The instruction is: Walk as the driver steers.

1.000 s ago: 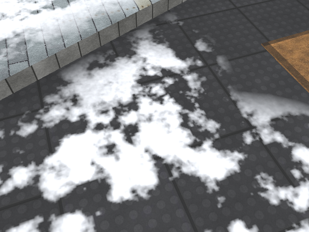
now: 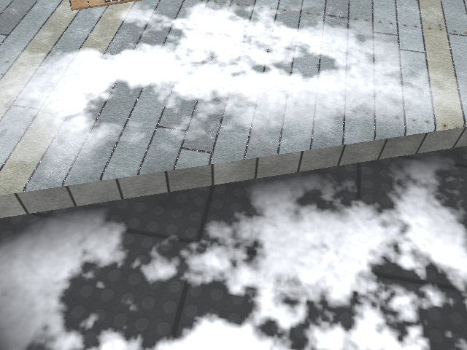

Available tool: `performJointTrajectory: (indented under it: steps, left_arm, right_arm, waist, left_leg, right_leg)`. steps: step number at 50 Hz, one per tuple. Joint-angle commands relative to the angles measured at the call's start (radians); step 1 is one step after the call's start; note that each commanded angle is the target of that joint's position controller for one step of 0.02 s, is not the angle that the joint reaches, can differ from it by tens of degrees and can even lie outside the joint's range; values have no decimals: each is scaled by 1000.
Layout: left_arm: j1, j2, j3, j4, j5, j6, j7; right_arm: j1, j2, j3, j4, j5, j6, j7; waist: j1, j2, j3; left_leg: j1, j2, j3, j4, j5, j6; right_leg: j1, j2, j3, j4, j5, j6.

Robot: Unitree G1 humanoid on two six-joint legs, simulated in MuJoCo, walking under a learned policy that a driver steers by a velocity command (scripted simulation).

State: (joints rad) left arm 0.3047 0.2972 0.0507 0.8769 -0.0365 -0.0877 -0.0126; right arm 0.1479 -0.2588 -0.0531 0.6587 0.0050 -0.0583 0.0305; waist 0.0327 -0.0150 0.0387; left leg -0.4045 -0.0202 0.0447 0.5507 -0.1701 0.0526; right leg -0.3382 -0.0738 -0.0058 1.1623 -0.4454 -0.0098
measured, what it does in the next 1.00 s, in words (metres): walks ahead, turning right: right foot, then left foot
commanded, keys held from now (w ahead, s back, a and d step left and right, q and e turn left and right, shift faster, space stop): w+e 1.00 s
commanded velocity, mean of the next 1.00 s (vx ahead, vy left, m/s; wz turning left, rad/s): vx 0.50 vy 0.00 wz -0.46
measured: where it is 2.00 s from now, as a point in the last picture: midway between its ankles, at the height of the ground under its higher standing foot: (390, 218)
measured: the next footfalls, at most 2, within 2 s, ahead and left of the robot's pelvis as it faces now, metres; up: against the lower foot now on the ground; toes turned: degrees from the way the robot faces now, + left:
right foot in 0.46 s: +0.39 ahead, -0.17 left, +0.00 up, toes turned -16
left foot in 0.92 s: +0.71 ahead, -0.06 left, +0.00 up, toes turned -33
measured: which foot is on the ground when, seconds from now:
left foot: down 0.00-0.46, up 0.48-0.90, down 0.92-1.00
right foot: up 0.00-0.44, down 0.46-0.92, up 0.94-1.00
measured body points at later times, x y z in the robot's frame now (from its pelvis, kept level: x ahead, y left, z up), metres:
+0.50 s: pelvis +0.27 -0.06 -0.02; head +0.32 -0.07 +0.43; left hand +0.52 +0.14 -0.11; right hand +0.25 -0.35 -0.14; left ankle +0.09 +0.10 -0.66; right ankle +0.35 -0.16 -0.73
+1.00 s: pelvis +0.56 -0.11 +0.00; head +0.58 -0.11 +0.45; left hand +0.77 +0.10 -0.12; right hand +0.58 -0.43 -0.08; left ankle +0.68 -0.04 -0.73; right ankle +0.38 -0.15 -0.66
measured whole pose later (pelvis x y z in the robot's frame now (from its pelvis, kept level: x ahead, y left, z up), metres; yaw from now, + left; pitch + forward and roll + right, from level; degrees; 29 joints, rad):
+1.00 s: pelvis +0.56 -0.11 +0.00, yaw -32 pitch +3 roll +1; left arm 0.34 0.31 0.07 0.71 -0.03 -0.03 0.01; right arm 0.12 -0.27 -0.05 0.69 -0.01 -0.12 0.01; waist 0.03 -0.04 0.00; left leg -0.42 -0.03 0.00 0.54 -0.17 0.01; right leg -0.32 0.07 0.15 1.07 -0.48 -0.03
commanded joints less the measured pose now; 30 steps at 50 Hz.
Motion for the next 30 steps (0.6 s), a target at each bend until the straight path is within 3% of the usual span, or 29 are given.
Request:
performJointTrajectory:
  steps: [1, 4, 7, 12, 17, 20, 21, 22, 23, 24, 25, 26, 27, 28, 29, 30]
  left_arm:
    - [-40, 108, 27, -88, 7, -9, 2]
    - [-3, 67, 25, -70, 3, 29, 5]
    - [-69, 53, 27, -92, 9, 37, 8]
    - [-205, 21, 13, -137, 18, 27, -18]
    - [-325, 12, 3, -219, 18, 24, -52]
    - [-264, 51, 22, -241, 16, 29, -64]
    - [-172, 83, 40, -226, 13, 32, -62]
    - [-16, 136, 69, -193, 12, 33, -51]
    - [124, 223, 99, -168, 16, 44, -28]
    - [80, 308, 110, -193, 12, 35, -23]
    - [123, 217, 84, -198, 22, 31, -22]
    - [90, 165, 72, -196, 26, 23, -19]
    - [22, 141, 64, -206, 20, 17, -21]
    - [-40, 99, 50, -219, 18, 18, -19]
    - [-69, 102, 47, -238, 32, 17, -14]
    - [-86, 103, 49, -247, 32, 17, -11]
  right_arm:
    - [101, -104, -35, -12, -11, -25, -4]
    - [78, -107, -42, 17, -17, -55, -6]
    - [107, -112, -45, 52, -25, -62, -21]
    - [127, -138, -47, 85, -16, -58, -39]
    - [196, -166, -57, 134, 1, -24, -48]
    - [168, -207, -66, 127, 6, 0, -62]
    - [158, -218, -67, 124, 5, 10, -68]
    - [137, -222, -65, 119, 10, 14, -72]
    - [153, -189, -50, 100, -5, 2, -74]
    - [247, -39, -1, 46, -23, -34, -53]
    - [144, -133, -16, 39, 9, -78, -30]
    - [59, -160, -21, 9, 41, -95, -21]
    - [42, -144, -16, 5, 26, -100, -26]
    - [26, -151, -24, 15, -6, -92, -36]
    - [53, -155, -29, 10, -12, -80, -35]
    - [77, -155, -31, 10, -18, -67, -35]
  waist:
    - [-47, 108, -116]
    - [-8, 84, -71]
    - [-24, 68, -23]
    - [-75, 57, 24]
    - [-115, 55, 59]
    - [-55, 113, -22]
    - [0, 127, -77]
    - [89, 108, -155]
    - [141, -8, -252]
    - [17, -266, -362]
    - [100, -127, -444]
    - [101, -83, -305]
    - [46, 25, -198]
    - [10, 57, -136]
    - [-28, 3, -114]
    - [-48, 0, -102]
  left_leg:
    - [341, 281, -307, -300, 178, 189]
    - [244, 267, -188, -388, 217, 185]
    - [266, 257, -86, -411, 279, 163]
    - [316, 240, 47, -435, 268, 112]
    - [508, 298, 95, -350, 413, 95]
    - [546, 299, 137, -169, 880, 58]
    - [534, 289, 147, -35, 1004, 44]
    - [446, 253, 169, 174, 970, 14]
    - [195, 203, 167, 484, 610, -28]
    - [-264, -46, 44, 872, -363, -100]
    - [-381, -13, -176, 940, -378, -70]
    - [-432, 37, -170, 891, -301, -44]
    - [-398, 83, -158, 776, -233, -38]
    - [-332, 114, -140, 684, -196, -42]
    - [-259, 124, -145, 658, -181, -56]
    - [-228, 130, -142, 614, -180, -72]
  right_leg:
    - [-321, -87, 86, 42, 134, -11]
    - [-288, -80, 104, -8, 213, 11]
    - [-379, -58, 138, -122, 355, 26]
    - [-364, -28, 63, -400, 574, 9]
    - [-434, -6, -11, -523, 453, -36]
    - [-275, 79, -103, -526, 296, -91]
    - [-154, 120, -123, -530, 257, -118]
    - [77, 155, -114, -605, 319, -157]
    - [387, 20, 115, -630, 354, -219]
    - [727, -254, 745, -750, 252, -454]
    - [782, -259, 826, -846, 184, -436]
    - [682, -224, 658, -847, 228, -377]
    - [510, -177, 535, -851, 334, -335]
    - [376, -135, 437, -870, 433, -302]
    - [269, -126, 416, -891, 519, -319]
    - [215, -112, 394, -908, 561, -322]
Velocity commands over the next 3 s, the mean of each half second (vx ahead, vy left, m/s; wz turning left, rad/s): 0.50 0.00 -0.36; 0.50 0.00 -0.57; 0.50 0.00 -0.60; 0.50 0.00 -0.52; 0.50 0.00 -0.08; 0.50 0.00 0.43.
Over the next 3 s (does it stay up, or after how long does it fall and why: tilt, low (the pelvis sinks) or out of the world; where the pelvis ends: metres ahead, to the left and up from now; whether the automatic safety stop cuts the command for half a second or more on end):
stays up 1.09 -0.97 -0.01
